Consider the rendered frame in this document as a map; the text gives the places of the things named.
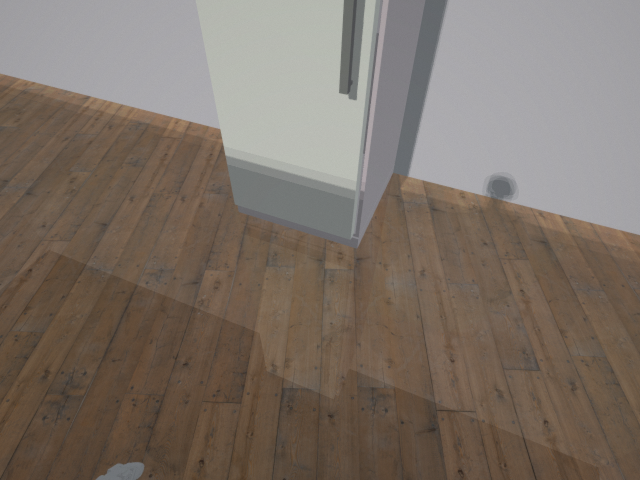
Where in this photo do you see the fridge door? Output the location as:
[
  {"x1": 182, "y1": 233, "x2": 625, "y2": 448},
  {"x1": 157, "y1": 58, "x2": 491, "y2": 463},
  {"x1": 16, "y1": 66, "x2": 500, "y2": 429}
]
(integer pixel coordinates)
[{"x1": 196, "y1": 0, "x2": 380, "y2": 240}]

